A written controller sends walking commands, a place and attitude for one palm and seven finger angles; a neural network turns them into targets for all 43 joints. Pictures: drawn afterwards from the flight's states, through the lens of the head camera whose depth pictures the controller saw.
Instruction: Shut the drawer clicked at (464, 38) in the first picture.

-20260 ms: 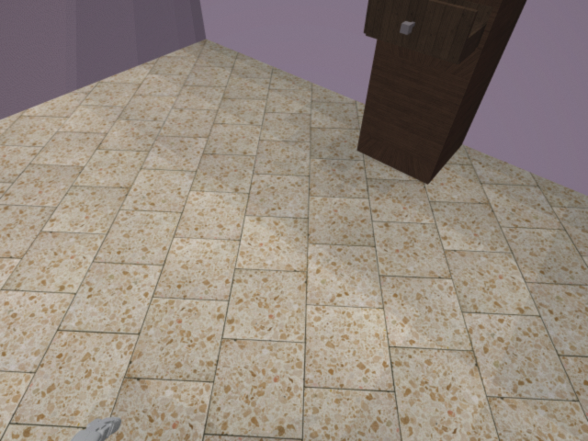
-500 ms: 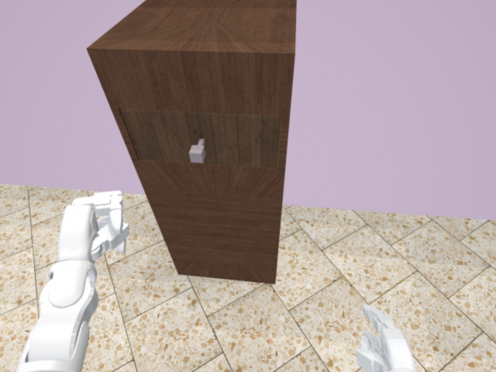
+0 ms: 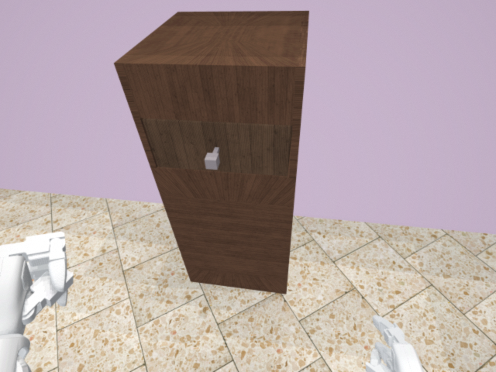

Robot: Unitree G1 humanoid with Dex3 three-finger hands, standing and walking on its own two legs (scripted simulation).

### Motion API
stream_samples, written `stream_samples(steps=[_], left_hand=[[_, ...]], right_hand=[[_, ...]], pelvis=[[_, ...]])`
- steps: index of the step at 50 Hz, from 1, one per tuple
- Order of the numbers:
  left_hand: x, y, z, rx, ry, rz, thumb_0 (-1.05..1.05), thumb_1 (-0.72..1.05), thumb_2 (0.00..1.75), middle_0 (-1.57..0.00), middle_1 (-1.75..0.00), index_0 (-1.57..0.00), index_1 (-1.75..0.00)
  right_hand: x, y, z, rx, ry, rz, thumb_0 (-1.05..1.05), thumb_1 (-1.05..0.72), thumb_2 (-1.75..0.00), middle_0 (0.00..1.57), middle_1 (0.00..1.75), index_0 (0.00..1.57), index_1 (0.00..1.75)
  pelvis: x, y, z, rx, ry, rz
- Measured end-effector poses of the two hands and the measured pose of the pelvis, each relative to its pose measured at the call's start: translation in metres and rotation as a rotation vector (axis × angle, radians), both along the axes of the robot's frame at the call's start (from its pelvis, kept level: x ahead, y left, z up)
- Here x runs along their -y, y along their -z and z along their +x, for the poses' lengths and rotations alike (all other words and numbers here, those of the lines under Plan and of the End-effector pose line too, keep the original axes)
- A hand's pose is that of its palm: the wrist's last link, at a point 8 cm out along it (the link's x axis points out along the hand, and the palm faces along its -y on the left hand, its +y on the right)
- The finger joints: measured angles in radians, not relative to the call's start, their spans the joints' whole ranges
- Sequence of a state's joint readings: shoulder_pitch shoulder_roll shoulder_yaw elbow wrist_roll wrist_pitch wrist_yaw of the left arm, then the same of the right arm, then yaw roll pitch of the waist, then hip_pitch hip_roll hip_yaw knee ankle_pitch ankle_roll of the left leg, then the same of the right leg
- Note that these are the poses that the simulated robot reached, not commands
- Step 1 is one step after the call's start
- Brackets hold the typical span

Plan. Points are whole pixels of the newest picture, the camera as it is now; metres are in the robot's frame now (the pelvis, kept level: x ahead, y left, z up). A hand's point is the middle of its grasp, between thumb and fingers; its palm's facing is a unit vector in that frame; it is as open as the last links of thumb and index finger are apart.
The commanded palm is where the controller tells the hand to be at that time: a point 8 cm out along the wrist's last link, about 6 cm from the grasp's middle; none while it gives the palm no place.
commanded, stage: draw the hand back to the body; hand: left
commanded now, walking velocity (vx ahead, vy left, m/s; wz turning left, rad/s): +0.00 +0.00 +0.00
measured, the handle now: (213, 157) +0.62 +0.18 -0.01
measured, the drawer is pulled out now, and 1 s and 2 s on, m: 0.00 0.00 0.00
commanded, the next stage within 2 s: step back with the hand held close in 0.06 s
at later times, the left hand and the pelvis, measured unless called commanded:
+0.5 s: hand (81, 263) +0.20 +0.25 +0.14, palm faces +0.28 -0.82 -0.50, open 3.3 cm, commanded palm +0.13 +0.30 +0.17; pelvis +0.00 +0.02 +0.00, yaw +0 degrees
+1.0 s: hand (34, 323) +0.12 +0.26 +0.15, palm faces +0.35 -0.83 -0.43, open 3.3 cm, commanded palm +0.05 +0.30 +0.17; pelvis -0.08 +0.02 -0.02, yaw +0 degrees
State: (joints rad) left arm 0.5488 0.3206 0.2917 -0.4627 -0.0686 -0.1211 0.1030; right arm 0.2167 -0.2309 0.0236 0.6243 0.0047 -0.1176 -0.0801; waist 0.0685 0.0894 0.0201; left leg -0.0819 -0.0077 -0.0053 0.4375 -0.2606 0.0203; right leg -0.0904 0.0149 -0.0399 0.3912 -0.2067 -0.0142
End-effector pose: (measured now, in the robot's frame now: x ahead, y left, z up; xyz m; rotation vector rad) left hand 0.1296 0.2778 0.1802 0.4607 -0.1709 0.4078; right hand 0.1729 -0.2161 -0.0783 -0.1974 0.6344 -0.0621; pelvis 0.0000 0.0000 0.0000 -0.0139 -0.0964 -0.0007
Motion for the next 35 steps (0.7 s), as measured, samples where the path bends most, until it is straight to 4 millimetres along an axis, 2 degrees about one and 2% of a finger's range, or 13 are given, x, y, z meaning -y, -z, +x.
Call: stream_samples(steps=[7, 11, 16, 22, 26, 35], left_hand=[[-0.001, 0.014, 0.01, -0.019, -0.015, -0.048, 0.02, 0.89, 0.9, -1.4, -1.6, -1.41, -1.6], [0.001, 0.007, 0.018, 0.003, 0.011, -0.031, 0.02, 0.89, 0.9, -1.4, -1.6, -1.41, -1.6], [-0.005, -0.005, 0.029, 0.018, 0.042, 0.047, 0.02, 0.89, 0.9, -1.4, -1.6, -1.41, -1.6], [-0.009, 0.008, 0.039, -0.084, 0.09, 0.062, 0.01, 0.89, 0.9, -1.4, -1.6, -1.4, -1.6], [-0.012, 0.011, 0.034, -0.121, 0.111, 0.079, 0.02, 0.89, 0.9, -1.4, -1.6, -1.4, -1.6], [-0.016, -0.002, 0.003, -0.034, 0.11, 0.137, 0.02, 0.89, 0.9, -1.4, -1.6, -1.4, -1.6]], right_hand=[[-0.005, -0.001, 0.004, 0.007, -0.011, -0.008, 0.02, -0.91, -0.9, 0.2, 0.3, 0.2, 0.3], [-0.006, -0.003, 0.005, 0.01, -0.012, -0.008, 0.02, -0.91, -0.9, 0.2, 0.3, 0.2, 0.3], [-0.001, -0.001, 0.003, -0.042, 0.023, -0.012, 0.02, -0.9, -0.9, 0.21, 0.3, 0.2, 0.3], [0.009, 0.007, -0.008, -0.129, 0.09, -0.031, 0.01, -0.9, -0.9, 0.2, 0.3, 0.2, 0.3], [0.011, 0.009, -0.017, -0.162, 0.12, -0.044, 0.02, -0.91, -0.9, 0.2, 0.3, 0.2, 0.3], [-0.001, 0.002, -0.024, -0.09, 0.101, -0.04, 0.02, -0.91, -0.9, 0.2, 0.3, 0.2, 0.3]], pelvis=[[0.0, 0.0, -0.001, -0.002, -0.003, 0.001], [-0.001, 0.0, 0.003, -0.009, 0.001, 0.001], [-0.005, -0.001, 0.005, -0.062, 0.002, -0.007], [-0.014, 0.0, 0.002, -0.113, 0.006, 0.0], [-0.018, 0.001, -0.002, -0.127, 0.008, 0.005], [-0.02, 0.008, -0.025, -0.111, 0.015, 0.021]])
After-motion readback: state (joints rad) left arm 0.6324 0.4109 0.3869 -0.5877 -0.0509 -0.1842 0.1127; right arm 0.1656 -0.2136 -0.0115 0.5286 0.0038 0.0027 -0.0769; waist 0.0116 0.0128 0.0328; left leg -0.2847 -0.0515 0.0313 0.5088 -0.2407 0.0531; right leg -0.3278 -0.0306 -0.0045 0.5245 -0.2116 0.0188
